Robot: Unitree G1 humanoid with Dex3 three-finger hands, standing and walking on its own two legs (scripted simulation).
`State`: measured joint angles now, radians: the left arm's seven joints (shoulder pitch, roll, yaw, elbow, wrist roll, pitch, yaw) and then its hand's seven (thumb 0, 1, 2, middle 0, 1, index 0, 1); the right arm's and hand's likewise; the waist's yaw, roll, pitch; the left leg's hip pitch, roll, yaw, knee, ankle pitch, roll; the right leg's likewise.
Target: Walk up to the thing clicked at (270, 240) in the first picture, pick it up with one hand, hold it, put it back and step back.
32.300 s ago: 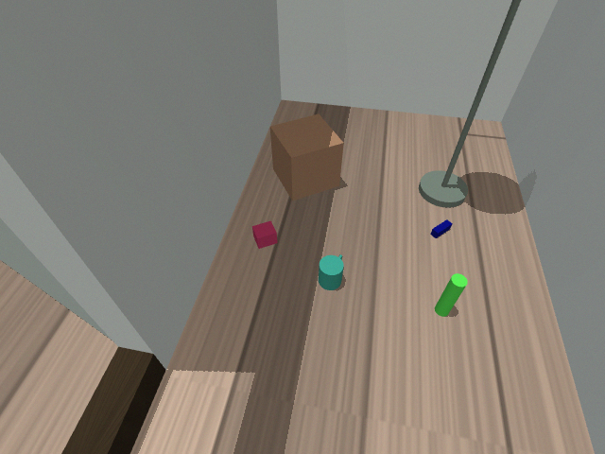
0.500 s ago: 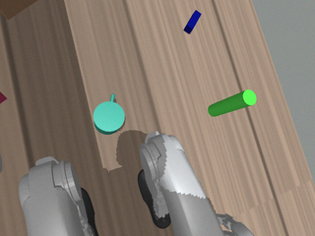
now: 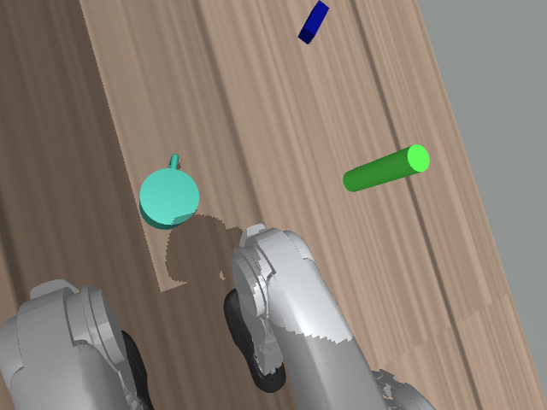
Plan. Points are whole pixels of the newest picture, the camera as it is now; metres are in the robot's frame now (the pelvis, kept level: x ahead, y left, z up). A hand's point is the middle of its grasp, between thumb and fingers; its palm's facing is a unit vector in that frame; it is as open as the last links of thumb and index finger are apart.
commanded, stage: rest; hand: left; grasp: from above
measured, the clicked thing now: out of the picture +0.49 +0.35 -0.22
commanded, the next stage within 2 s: open in 1.28 s
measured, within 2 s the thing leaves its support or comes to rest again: rests again in 1.08 s
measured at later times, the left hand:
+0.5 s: hand out of the picture +0.48 +0.33 -0.22, palm faces -0.34 -0.30 -0.89, open 9.8 cm
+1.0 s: hand out of the picture +0.49 +0.33 -0.23, palm faces -0.33 -0.31 -0.89, open 9.8 cm
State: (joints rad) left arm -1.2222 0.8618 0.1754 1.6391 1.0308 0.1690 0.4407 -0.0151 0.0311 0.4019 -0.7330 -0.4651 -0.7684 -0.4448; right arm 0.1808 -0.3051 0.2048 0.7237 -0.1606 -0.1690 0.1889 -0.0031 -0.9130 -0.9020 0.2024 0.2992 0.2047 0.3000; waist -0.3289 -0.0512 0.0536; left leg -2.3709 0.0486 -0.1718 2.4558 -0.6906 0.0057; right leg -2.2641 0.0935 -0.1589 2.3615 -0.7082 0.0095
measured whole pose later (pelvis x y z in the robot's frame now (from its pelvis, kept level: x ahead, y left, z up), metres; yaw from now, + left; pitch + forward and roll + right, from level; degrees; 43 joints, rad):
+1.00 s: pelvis +0.00 +0.01 +0.00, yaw -4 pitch +30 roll -14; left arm -1.28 1.06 0.17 1.76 0.99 0.17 0.53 -0.02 0.06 0.39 -0.69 -0.51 -0.72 -0.49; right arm 0.17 -0.34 0.35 0.66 -0.20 -0.27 0.24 0.00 -0.91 -0.90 0.20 0.30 0.20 0.30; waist -0.43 -0.13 0.19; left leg -2.35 0.06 -0.25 2.49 -0.71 0.01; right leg -2.22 0.12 -0.22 2.34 -0.69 0.03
